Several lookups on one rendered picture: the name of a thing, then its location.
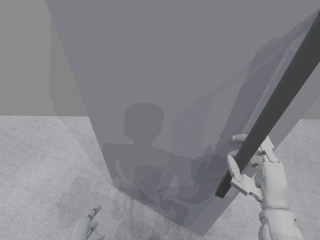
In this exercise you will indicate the handle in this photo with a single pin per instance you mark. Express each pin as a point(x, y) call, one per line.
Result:
point(300, 68)

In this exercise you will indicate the left robot hand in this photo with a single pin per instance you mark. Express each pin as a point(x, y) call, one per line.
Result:
point(83, 228)

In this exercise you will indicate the right robot forearm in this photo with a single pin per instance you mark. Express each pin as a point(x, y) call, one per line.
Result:
point(278, 224)

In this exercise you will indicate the right robot hand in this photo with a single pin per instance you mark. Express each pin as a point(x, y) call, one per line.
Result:
point(270, 174)

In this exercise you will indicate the fridge door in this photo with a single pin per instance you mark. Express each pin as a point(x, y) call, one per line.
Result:
point(166, 85)

